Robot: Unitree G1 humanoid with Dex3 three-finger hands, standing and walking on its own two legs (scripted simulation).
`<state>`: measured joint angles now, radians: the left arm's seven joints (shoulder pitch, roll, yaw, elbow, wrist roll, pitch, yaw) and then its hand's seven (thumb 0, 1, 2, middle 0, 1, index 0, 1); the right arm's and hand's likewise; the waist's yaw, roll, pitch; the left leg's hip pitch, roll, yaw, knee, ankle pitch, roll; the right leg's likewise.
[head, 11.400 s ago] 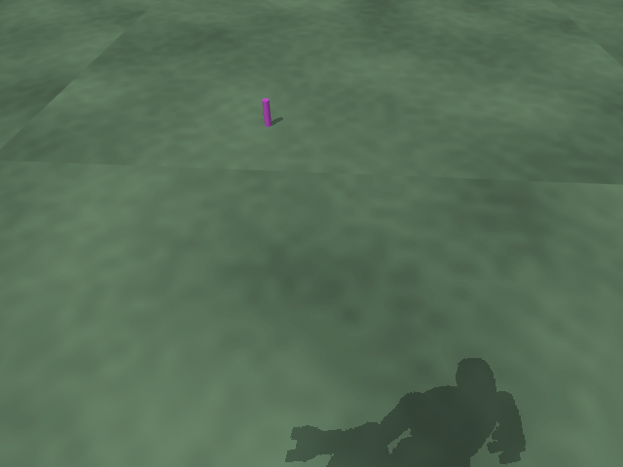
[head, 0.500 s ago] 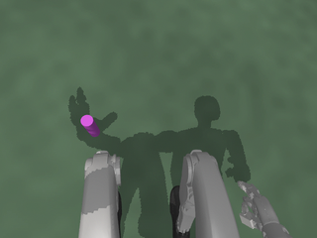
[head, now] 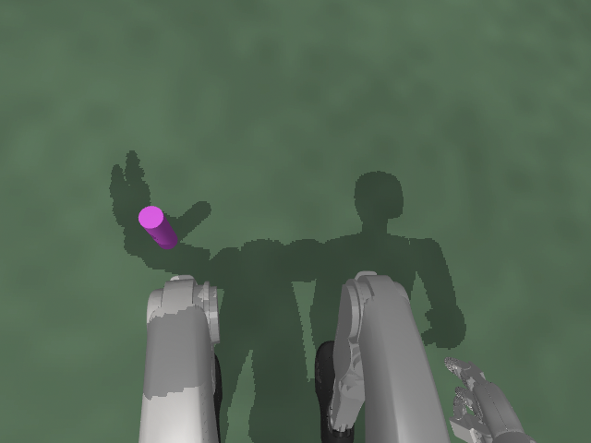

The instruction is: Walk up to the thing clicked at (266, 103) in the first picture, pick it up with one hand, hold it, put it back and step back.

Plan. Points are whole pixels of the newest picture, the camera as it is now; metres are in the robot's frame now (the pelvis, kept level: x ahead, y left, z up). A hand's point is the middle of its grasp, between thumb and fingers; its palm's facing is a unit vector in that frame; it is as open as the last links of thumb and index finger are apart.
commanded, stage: go down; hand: left
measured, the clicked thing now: (160, 229) +0.44 +0.23 -0.30
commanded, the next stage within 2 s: approach in 0.38 s
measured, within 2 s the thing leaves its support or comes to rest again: neither
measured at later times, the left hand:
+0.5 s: hand out of the picture +0.37 +0.43 +0.00, palm faces +0.20 -0.97 -0.12, open 17.4 cm
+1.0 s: hand (56, 236) +0.39 +0.35 -0.17, palm faces +0.12 -0.99 +0.02, open 17.4 cm
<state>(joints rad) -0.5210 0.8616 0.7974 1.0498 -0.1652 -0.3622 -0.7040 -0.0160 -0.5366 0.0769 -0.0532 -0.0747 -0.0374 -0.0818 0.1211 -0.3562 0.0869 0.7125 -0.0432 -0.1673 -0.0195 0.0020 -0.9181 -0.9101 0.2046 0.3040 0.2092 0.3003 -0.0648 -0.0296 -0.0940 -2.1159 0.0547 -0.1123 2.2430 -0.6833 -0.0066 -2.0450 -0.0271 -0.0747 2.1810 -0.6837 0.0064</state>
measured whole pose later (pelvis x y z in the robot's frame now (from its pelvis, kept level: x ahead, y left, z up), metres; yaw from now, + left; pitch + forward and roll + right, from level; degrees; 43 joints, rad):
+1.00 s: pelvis -0.01 +0.00 -0.08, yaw -5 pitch +22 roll -10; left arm -0.59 0.85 0.79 1.31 -0.25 -0.76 -0.73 -0.02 -0.53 0.07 -0.07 -0.09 -0.04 -0.11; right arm -0.07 -0.38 0.28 0.66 -0.17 -0.16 0.03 0.00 -0.91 -0.91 0.20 0.30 0.21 0.30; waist -0.15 -0.16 0.13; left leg -2.24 0.06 -0.23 2.54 -0.71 -0.02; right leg -2.14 0.01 -0.14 2.40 -0.67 0.02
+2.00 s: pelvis -0.02 +0.02 -0.11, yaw -10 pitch +9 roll -17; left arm -0.56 0.78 0.54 1.44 -0.14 -1.14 -0.15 -0.02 -0.43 0.10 -0.07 -0.07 -0.06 -0.07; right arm -0.17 -0.39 0.51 0.57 -0.36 -0.02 0.13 0.00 -0.91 -0.91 0.21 0.30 0.21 0.30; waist -0.23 -0.27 0.31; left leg -2.20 0.04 -0.39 2.69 -0.70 -0.01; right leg -2.04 0.06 -0.25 2.44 -0.60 0.07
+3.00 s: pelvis -0.02 +0.02 -0.11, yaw -12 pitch +10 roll -18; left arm -0.63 0.84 0.51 1.44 -0.09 -1.11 -0.03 0.05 0.25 1.06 -1.02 -1.14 -0.98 -1.17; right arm -0.18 -0.38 0.53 0.55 -0.37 0.02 0.14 -0.01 -0.88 -0.90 0.21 0.30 0.21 0.30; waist -0.25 -0.29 0.33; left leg -2.20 0.05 -0.40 2.69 -0.72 0.00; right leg -2.04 0.08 -0.26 2.41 -0.60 0.07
